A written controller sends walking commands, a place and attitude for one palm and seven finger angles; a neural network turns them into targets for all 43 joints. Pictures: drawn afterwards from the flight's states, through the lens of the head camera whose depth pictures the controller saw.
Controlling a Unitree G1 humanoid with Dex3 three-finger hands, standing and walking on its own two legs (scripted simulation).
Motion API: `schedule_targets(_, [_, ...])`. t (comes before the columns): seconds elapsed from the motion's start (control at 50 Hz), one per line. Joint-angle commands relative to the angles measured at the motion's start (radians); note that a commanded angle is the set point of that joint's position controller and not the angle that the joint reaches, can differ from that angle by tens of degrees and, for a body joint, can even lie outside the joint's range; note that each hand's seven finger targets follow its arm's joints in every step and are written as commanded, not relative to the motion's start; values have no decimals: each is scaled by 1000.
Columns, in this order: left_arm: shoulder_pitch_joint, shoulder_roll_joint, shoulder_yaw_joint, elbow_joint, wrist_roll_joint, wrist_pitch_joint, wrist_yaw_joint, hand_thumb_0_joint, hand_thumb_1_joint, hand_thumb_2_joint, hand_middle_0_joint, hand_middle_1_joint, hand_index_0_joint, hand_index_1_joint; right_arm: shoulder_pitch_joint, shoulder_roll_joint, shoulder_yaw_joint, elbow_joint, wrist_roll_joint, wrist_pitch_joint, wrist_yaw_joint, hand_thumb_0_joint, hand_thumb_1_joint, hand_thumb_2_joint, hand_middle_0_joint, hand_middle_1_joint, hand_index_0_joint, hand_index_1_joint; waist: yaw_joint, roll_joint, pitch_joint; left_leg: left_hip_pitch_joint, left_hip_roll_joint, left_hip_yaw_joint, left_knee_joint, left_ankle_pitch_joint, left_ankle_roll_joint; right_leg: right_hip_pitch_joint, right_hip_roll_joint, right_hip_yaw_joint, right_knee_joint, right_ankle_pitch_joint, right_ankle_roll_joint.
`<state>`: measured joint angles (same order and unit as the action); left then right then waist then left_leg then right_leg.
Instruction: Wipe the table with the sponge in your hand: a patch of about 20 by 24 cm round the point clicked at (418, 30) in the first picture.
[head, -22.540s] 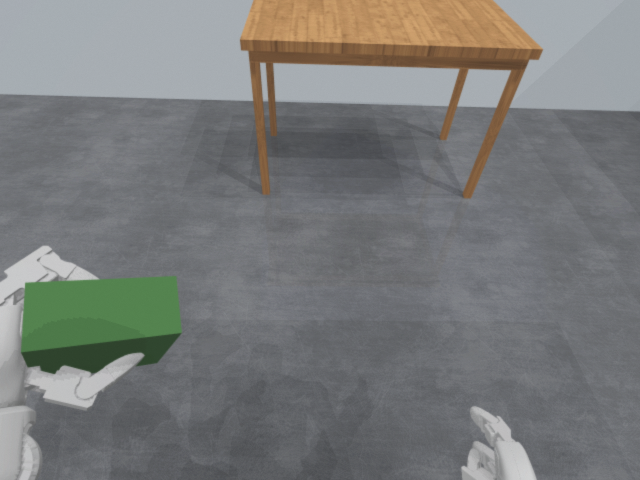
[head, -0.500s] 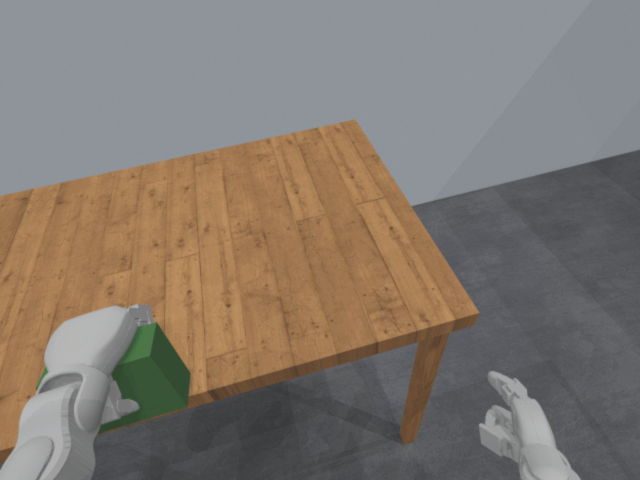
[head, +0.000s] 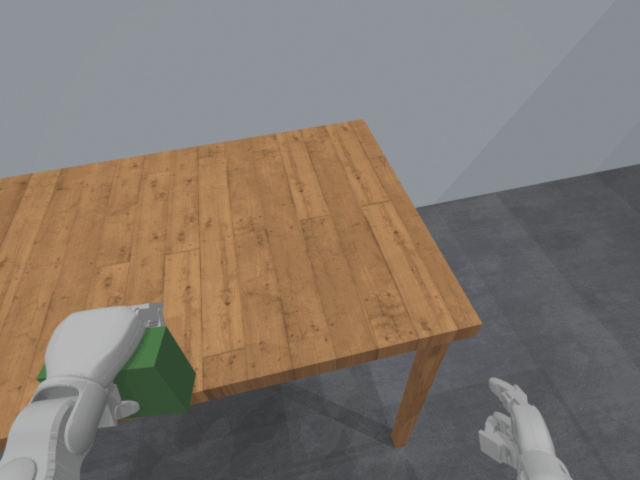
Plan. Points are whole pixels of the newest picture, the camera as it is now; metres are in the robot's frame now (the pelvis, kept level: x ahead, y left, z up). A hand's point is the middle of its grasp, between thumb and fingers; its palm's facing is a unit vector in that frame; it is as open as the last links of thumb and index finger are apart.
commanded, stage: move the sponge above the wiping area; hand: left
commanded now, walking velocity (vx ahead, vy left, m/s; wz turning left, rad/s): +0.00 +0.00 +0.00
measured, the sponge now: (131, 383) +0.19 +0.28 +0.01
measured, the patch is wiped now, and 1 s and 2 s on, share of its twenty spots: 0.00 0.00 0.00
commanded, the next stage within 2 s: lower the sponge onto the table in 1.38 s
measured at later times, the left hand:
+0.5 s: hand (112, 320) +0.23 +0.29 +0.10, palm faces +0.12 +0.00 -0.99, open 9.2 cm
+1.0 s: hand (77, 294) +0.24 +0.33 +0.12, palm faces +0.16 +0.01 -0.99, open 9.2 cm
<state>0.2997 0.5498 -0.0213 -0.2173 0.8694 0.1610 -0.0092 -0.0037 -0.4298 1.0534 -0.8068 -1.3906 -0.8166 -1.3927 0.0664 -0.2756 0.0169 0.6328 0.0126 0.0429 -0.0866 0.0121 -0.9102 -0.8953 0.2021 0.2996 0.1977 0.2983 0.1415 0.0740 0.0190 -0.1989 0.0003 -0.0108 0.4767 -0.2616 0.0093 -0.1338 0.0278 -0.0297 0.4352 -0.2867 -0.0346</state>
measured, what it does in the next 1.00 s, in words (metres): stands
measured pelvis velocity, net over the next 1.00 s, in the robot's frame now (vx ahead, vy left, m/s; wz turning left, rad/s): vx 0.00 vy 0.00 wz -0.02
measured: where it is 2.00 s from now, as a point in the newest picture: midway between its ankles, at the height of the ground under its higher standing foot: outside the picture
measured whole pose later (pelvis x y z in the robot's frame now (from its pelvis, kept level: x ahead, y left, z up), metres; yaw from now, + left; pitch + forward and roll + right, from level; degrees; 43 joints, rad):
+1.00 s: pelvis +0.00 +0.00 +0.00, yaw -1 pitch -1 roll +0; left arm 0.10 0.58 0.07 -0.08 0.84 0.37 0.13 0.00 -0.44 1.06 -0.81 -1.41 -0.82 -1.41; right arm 0.02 -0.24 0.03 0.67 0.06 0.10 -0.05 0.01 -0.91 -0.90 0.20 0.30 0.20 0.30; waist 0.12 0.10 -0.01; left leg -0.18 0.01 0.00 0.45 -0.25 0.00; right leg -0.12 0.04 -0.01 0.42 -0.28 -0.04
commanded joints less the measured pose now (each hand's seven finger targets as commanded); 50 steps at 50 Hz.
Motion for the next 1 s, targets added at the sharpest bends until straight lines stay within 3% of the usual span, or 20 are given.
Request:
schedule_targets(0.0, [-367,336,348,-173,112,-4,230,0,100,1300,-1200,-1600,-1200,-1600,-132,-90,-49,-135,5,-36,-6,0,-900,-900,200,300,200,300,-18,170,-234,142,-11,-52,-8,364,11,-53,3,126,-59,235,-81])
schedule_targets(0.04, [-333,292,331,-55,48,81,237,0,100,1300,-1200,-1600,-1200,-1600,-184,-92,-49,-120,33,-26,9,0,-900,-900,200,300,200,300,-9,124,-171,105,-21,-58,-36,326,8,-30,7,128,-70,229,-77])
schedule_targets(0.1, [-243,218,242,95,-73,202,153,0,100,1300,-1200,-1600,-1200,-1600,-218,-112,-44,-114,57,-11,17,0,-900,-900,200,300,200,300,-13,-44,-168,43,-23,-44,-60,290,19,30,-17,72,-67,279,-23])
schedule_targets(0.16, [-196,92,55,70,-95,271,27,0,100,1300,-1200,-1600,-1200,-1600,-246,-113,-20,-157,69,-8,25,0,-900,-900,200,300,200,300,-43,-60,-123,23,-28,-45,-75,262,30,21,-20,51,-66,291,-16])
schedule_targets(0.26, [-280,174,73,-175,-20,142,-46,0,100,1300,-1200,-1600,-1200,-1600,-198,-92,-16,-200,36,-40,30,0,-900,-900,200,300,200,300,-56,-70,-255,84,-32,-52,-39,290,61,25,-16,53,-43,302,-14])
schedule_targets(0.3, [-306,303,205,-292,34,32,1,0,100,1300,-1200,-1600,-1200,-1600,-161,-86,-24,-190,9,-43,25,0,-900,-900,200,300,200,300,-23,-37,-333,138,-33,-55,-25,363,59,54,-11,69,-30,356,-25])
schedule_targets(0.34, [-299,442,372,-354,85,-26,97,0,100,1300,-1200,-1600,-1200,-1600,-160,-89,-25,-176,-7,-44,12,0,-900,-900,200,300,200,300,13,57,-324,162,-23,-71,-25,395,42,42,8,114,-34,333,-56])
schedule_targets(0.36, [-290,370,344,-321,106,-31,144,0,100,1300,-1200,-1600,-1200,-1600,-129,-67,-26,-174,-9,-42,6,0,-900,-900,200,300,200,300,6,80,-310,152,-18,-57,-16,425,37,23,2,79,-28,313,-59])
schedule_targets(0.38, [-281,382,384,-262,116,-18,191,0,100,1300,-1200,-1600,-1200,-1600,-120,-79,-39,-162,-4,-34,6,0,-900,-900,200,300,200,300,4,95,-271,144,-7,-61,-15,420,22,-12,7,104,-41,276,-71])
schedule_targets(0.44, [-306,303,345,-171,69,87,258,0,100,1300,-1200,-1600,-1200,-1600,-180,-88,-51,-150,26,-11,22,0,-900,-900,200,300,200,300,9,149,-209,113,-12,-61,-33,370,3,-14,15,148,-54,242,-87])
schedule_targets(0.52, [-197,191,225,56,-61,250,171,0,100,1300,-1200,-1600,-1200,-1600,-225,-112,-44,-125,60,4,32,0,-900,-900,200,300,200,300,-6,-61,-151,47,-17,-47,-64,303,18,25,-14,73,-64,278,-25])
schedule_targets(0.56, [-163,98,95,64,-98,293,82,0,100,1300,-1200,-1600,-1200,-1600,-249,-115,-28,-150,71,3,32,0,-900,-900,200,300,200,300,-34,-76,-109,24,-21,-39,-73,260,29,15,-16,48,-70,271,-14])
schedule_targets(0.64, [-237,96,24,-98,-69,238,-26,0,100,1300,-1200,-1600,-1200,-1600,-275,-97,-7,-191,64,-29,29,0,-900,-900,200,300,200,300,-64,-71,-166,61,-30,-56,-54,251,51,7,-14,75,-59,282,-18])
schedule_targets(0.68, [-263,192,93,-216,-29,148,-28,0,100,1300,-1200,-1600,-1200,-1600,-195,-92,-18,-195,36,-45,26,0,-900,-900,200,300,200,300,-54,-61,-249,97,-33,-59,-35,293,64,20,-18,61,-47,305,-15])
schedule_targets(0.74, [-398,393,281,-351,61,24,57,0,100,1300,-1200,-1600,-1200,-1600,-180,-88,-19,-176,2,-55,4,0,-900,-900,200,300,200,300,-19,35,-288,165,-24,-72,-32,334,52,12,8,102,-51,279,-44])
schedule_targets(0.76, [-395,339,260,-336,93,4,98,0,100,1300,-1200,-1600,-1200,-1600,-145,-70,-18,-173,-6,-56,-6,0,-900,-900,200,300,200,300,-20,76,-301,174,-19,-55,-26,362,46,4,4,66,-45,261,-50])
schedule_targets(0.78, [-363,395,340,-258,120,3,145,0,100,1300,-1200,-1600,-1200,-1600,-123,-81,-28,-155,-7,-50,-7,0,-900,-900,200,300,200,300,-8,79,-256,159,-15,-59,-25,368,31,-18,10,94,-58,235,-66])
schedule_targets(0.82, [-375,360,342,-181,127,35,212,0,100,1300,-1200,-1600,-1200,-1600,-140,-87,-42,-144,7,-27,-3,0,-900,-900,200,300,200,300,-2,123,-228,136,-11,-55,-26,358,14,-18,12,131,-64,231,-82])
schedule_targets(0.9, [-342,251,255,0,13,200,217,0,100,1300,-1200,-1600,-1200,-1600,-216,-99,-42,-126,50,1,23,0,-900,-900,200,300,200,300,-1,52,-187,85,-21,-46,-56,320,8,32,-6,116,-73,262,-56])
schedule_targets(0.98, [-151,176,152,82,-92,313,52,0,100,1300,-1200,-1600,-1200,-1600,-256,-120,-23,-144,69,12,37,0,-900,-900,200,300,200,300,-17,-89,-148,28,-32,-48,-63,306,30,67,-20,75,-53,360,-14])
